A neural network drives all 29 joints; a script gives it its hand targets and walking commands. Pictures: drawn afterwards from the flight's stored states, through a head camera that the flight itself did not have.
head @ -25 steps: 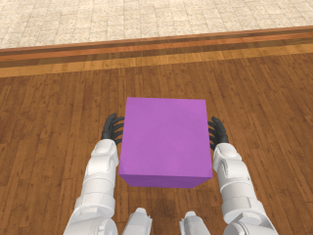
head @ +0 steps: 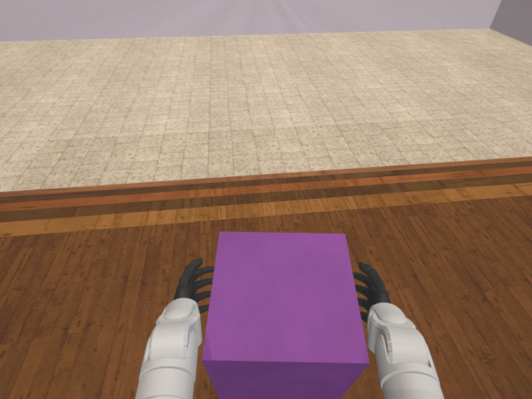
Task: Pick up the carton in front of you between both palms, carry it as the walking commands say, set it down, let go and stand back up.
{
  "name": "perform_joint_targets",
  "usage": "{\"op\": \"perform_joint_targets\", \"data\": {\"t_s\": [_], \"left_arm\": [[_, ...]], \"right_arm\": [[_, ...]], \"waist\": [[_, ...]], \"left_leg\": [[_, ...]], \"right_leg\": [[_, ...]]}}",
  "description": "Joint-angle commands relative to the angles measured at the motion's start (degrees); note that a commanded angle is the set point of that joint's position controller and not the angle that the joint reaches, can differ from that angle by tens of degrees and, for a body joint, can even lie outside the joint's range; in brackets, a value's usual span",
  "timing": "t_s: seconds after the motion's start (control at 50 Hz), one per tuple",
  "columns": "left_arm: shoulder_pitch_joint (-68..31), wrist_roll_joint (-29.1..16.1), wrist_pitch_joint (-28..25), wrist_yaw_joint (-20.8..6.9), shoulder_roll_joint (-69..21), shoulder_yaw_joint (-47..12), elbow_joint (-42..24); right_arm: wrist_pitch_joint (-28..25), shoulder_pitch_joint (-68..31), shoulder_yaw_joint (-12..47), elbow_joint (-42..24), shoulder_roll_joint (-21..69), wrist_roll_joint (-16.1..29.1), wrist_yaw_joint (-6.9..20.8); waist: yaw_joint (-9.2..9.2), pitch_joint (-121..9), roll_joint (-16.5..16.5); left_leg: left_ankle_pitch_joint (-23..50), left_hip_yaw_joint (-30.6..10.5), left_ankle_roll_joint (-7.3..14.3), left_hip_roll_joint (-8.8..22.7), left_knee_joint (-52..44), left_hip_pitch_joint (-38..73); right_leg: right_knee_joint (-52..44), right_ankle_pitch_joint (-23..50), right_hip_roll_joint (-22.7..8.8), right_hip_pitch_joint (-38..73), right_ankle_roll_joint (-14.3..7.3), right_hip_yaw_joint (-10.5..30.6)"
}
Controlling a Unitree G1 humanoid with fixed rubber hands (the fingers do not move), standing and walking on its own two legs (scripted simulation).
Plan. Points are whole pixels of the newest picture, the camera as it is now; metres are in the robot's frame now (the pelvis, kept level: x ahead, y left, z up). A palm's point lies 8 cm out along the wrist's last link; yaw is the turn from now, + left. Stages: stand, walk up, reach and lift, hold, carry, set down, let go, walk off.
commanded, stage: reach and lift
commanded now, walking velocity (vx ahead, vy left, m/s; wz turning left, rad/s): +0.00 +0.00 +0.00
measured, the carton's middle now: (280, 321) +0.30 +0.00 -0.06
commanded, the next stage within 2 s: hold in 1.04 s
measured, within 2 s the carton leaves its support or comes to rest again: neither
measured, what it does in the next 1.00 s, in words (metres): stands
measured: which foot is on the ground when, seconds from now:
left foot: down 0.00-1.00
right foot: down 0.00-1.00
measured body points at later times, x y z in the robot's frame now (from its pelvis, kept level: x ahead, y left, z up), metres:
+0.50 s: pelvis -0.01 +0.00 +0.01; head -0.04 +0.00 +0.46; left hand +0.30 +0.15 +0.03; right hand +0.29 -0.15 +0.03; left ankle +0.01 +0.13 -0.73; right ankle +0.00 -0.13 -0.73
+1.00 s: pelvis +0.01 +0.00 +0.01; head -0.04 +0.01 +0.46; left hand +0.30 +0.15 +0.04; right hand +0.30 -0.15 +0.04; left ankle +0.01 +0.13 -0.73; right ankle +0.00 -0.13 -0.73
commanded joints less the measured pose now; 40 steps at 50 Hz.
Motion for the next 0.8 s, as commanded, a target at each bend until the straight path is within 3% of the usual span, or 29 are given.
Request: {"op": "perform_joint_targets", "data": {"t_s": [0.0,0.02,0.04,0.1,0.12,0.14,0.16,0.22,0.24,0.26,0.3,0.32,0.36,0.38,0.4,0.44,0.46,0.48,0.5,0.54,0.56,0.62,0.66,0.68,0.7,0.72,0.74,0.76,0.78], "left_arm": [[-23.9,-10.1,4.1,-15.4,-58.2,-32.3,1.6],[-24.9,-9.7,4.2,-15.5,-55.7,-31.3,1.8],[-24.8,-9.0,4.9,-15.3,-55.0,-30.1,3.0],[-30.3,-9.0,4.8,-16.6,-55.6,-29.8,1.3],[-29.6,-9.8,5.1,-16.9,-54.7,-29.8,0.7],[-28.6,-10.3,5.0,-17.0,-53.9,-31.5,-0.2],[-31.4,-10.4,4.8,-17.5,-55.9,-28.8,0.7],[-31.2,-8.8,5.5,-17.6,-54.5,-30.2,-1.0],[-31.4,-9.7,5.4,-17.8,-54.0,-29.9,-0.9],[-30.7,-9.0,5.6,-17.6,-55.5,-30.1,0.1],[-33.2,-10.2,4.6,-18.1,-56.7,-31.3,-0.9],[-30.9,-9.8,5.1,-17.7,-56.1,-30.8,-0.3],[-31.6,-10.8,4.6,-17.6,-57.3,-32.7,-2.8],[-34.2,-10.6,4.1,-17.8,-57.5,-31.8,-1.7],[-31.8,-8.8,4.4,-17.7,-55.7,-31.0,-1.8],[-29.1,-10.5,4.8,-17.5,-55.7,-31.1,-1.1],[-31.9,-8.4,4.8,-17.6,-54.9,-29.6,-2.8],[-31.6,-9.6,5.5,-17.3,-54.0,-33.1,-3.1],[-30.3,-8.3,5.6,-17.1,-53.8,-29.9,-3.2],[-30.9,-9.4,6.0,-16.9,-54.6,-30.8,-2.6],[-29.8,-9.3,6.1,-16.6,-55.7,-30.0,-1.5],[-27.6,-9.2,7.3,-16.8,-54.4,-29.5,-0.5],[-28.1,-10.2,7.6,-16.5,-53.5,-32.7,-4.7],[-27.0,-10.9,7.7,-16.2,-53.8,-33.9,-5.9],[-25.0,-10.0,8.2,-16.2,-54.0,-33.4,-5.1],[-25.2,-10.3,7.8,-15.7,-55.5,-31.7,-6.8],[-27.8,-10.9,7.4,-16.2,-54.4,-33.1,-7.6],[-26.2,-12.0,7.3,-16.5,-54.0,-32.8,-6.3],[-26.4,-11.3,7.5,-16.4,-53.7,-33.2,-8.7]], "right_arm": [[2.9,-29.1,32.4,-3.6,53.8,10.5,14.8],[4.3,-29.0,32.1,-0.7,53.7,9.9,14.8],[3.9,-29.6,30.0,-2.6,53.3,9.5,15.2],[4.9,-32.2,29.8,-1.2,55.7,8.7,15.4],[5.0,-31.2,29.4,-1.4,54.6,8.3,15.7],[4.8,-30.8,30.2,-0.6,55.4,9.9,15.7],[4.3,-31.6,31.2,-4.1,55.6,8.3,15.5],[4.9,-33.1,28.8,-1.2,56.4,8.7,15.5],[4.7,-31.5,27.6,-1.2,54.7,7.6,15.8],[4.7,-32.1,28.9,-2.0,55.2,8.3,15.7],[4.3,-33.4,29.7,-2.9,57.5,9.4,15.1],[4.9,-31.6,28.3,-1.9,56.9,7.8,15.4],[4.1,-31.7,30.2,-4.7,56.9,9.1,15.5],[4.1,-34.2,30.6,-3.7,58.3,9.0,15.2],[4.0,-34.2,29.4,-1.9,57.8,9.1,15.6],[4.7,-30.7,30.7,-4.0,56.6,9.6,15.6],[5.1,-30.6,31.2,-3.5,57.4,8.7,15.3],[5.0,-32.9,30.3,-3.4,56.6,9.7,15.6],[5.2,-30.2,30.9,-3.2,56.7,9.9,15.8],[5.6,-30.2,31.0,-4.6,57.5,9.7,15.7],[5.7,-36.1,31.3,-5.8,55.3,9.9,15.3],[6.4,-30.9,28.6,-3.7,53.5,8.6,15.1],[6.9,-27.1,30.9,-5.1,54.7,9.8,15.0],[6.9,-28.4,29.8,-5.9,54.6,9.7,15.2],[6.8,-26.8,30.5,-6.8,55.0,10.0,15.1],[7.4,-27.0,31.7,-7.2,54.1,9.6,15.3],[6.8,-29.1,31.7,-7.9,54.1,10.8,14.9],[7.7,-26.5,32.1,-7.5,54.0,10.3,14.5],[7.4,-27.1,32.0,-9.1,54.9,10.5,14.3]], "waist": [[0.00,-7.4,2.8],[1.21,-5.7,0.5],[0.06,-4.1,1.7],[0.55,-3.0,0.9],[-0.21,-3.7,-0.1],[0.70,-4.3,0.1],[-0.09,-5.8,-1.1],[2.06,-5.6,-0.2],[0.21,-5.9,-1.3],[-0.17,-6.7,1.4],[-0.68,-9.4,1.1],[0.50,-7.1,-0.3],[-1.39,-8.5,1.3],[-0.97,-11.8,0.9],[1.78,-10.0,0.9],[-0.24,-7.6,0.0],[-0.13,-8.1,0.9],[0.28,-8.6,0.5],[1.26,-8.0,3.4],[0.45,-6.5,1.0],[1.64,-6.6,-1.4],[-0.49,-7.4,1.3],[0.27,-7.8,2.0],[0.19,-8.9,0.0],[-0.47,-10.0,2.4],[2.19,-8.5,1.2],[0.65,-10.1,2.6],[-0.99,-9.8,-0.3],[-1.36,-9.1,0.9]], "left_leg": [[10.5,3.5,-0.1,-2.6,-7.3,11.1],[10.1,3.5,0.0,-1.7,-8.5,11.5],[9.2,3.9,0.3,-2.4,-8.7,13.2],[4.1,3.8,0.5,-2.1,-11.2,9.6],[4.7,4.8,0.0,-2.4,-9.9,12.4],[7.3,4.5,0.5,-2.4,-10.0,12.0],[7.4,4.6,0.2,-3.0,-8.6,14.3],[7.1,4.6,0.5,-2.4,-9.4,12.4],[7.5,5.3,0.1,-2.2,-9.8,14.1],[9.0,5.3,-0.2,-3.1,-8.8,15.3],[7.5,5.8,0.6,-3.0,-8.5,13.7],[6.8,5.8,0.3,-2.2,-9.8,13.0],[10.1,5.8,-0.1,-2.4,-8.4,14.3],[9.7,5.0,0.2,-2.8,-8.2,15.3],[9.9,5.2,0.5,-3.4,-9.0,12.2],[10.0,5.1,0.2,-2.2,-10.3,12.4],[10.3,5.3,0.4,-3.0,-9.0,13.0],[12.3,5.5,0.5,-2.8,-9.6,16.7],[10.8,5.7,-0.2,-3.1,-9.4,15.1],[8.1,5.8,0.4,-3.2,-10.6,14.9],[9.7,4.8,0.4,-2.6,-9.7,14.1],[13.5,5.2,-0.1,-2.7,-10.1,19.4],[17.1,4.7,-0.8,-3.1,-10.0,18.1],[18.1,4.4,-0.4,-2.5,-10.4,19.6],[22.4,3.9,-1.1,-2.6,-11.0,19.9],[20.4,4.6,-0.5,-2.8,-10.9,18.9],[19.5,5.3,-0.8,-3.3,-10.6,16.4],[19.5,4.3,-0.4,-2.9,-10.8,18.1],[21.5,4.6,-0.5,-2.9,-10.5,19.2]], "right_leg": [[-8.1,10.4,2.1,7.4,-0.6,-3.6],[-9.2,7.6,2.5,6.1,-0.8,-5.0],[-9.3,9.2,2.0,5.7,-0.5,-3.5],[-9.6,5.9,2.8,8.2,-0.5,-4.6],[-10.6,4.6,2.4,7.9,-0.6,-4.5],[-10.2,7.0,2.2,8.9,-0.4,-4.6],[-10.6,6.2,2.0,7.7,-1.0,-4.1],[-10.2,5.0,2.1,9.4,-0.6,-4.9],[-11.2,4.3,2.6,7.3,-0.9,-5.0],[-10.9,7.2,1.3,8.0,-0.9,-3.8],[-9.8,7.8,1.9,13.0,-0.4,-3.1],[-9.9,7.4,2.8,10.2,-0.3,-4.5],[-9.5,9.2,2.5,10.5,-0.9,-4.6],[-9.7,9.5,2.5,12.2,-0.5,-3.8],[-9.5,10.8,2.4,13.4,0.3,-3.8],[-9.7,11.0,2.6,11.8,-0.1,-4.7],[-9.8,11.3,2.1,13.0,0.0,-3.8],[-10.1,10.8,2.8,10.1,0.3,-4.8],[-10.5,10.9,1.5,11.2,-0.4,-3.8],[-10.4,8.8,3.0,10.9,0.2,-4.6],[-10.1,9.2,2.7,12.3,-0.1,-4.4],[-11.8,11.2,2.1,9.0,-0.2,-3.2],[-11.5,15.8,2.3,13.2,-0.1,-3.9],[-10.6,15.7,3.6,12.8,0.2,-4.2],[-11.1,18.9,3.4,12.9,-0.3,-4.2],[-10.8,18.9,3.3,13.2,-0.1,-4.2],[-11.4,19.1,2.7,18.0,-0.2,-3.1],[-11.8,19.0,3.1,17.2,-0.3,-3.6],[-11.5,20.8,2.6,14.4,0.2,-3.1]]}}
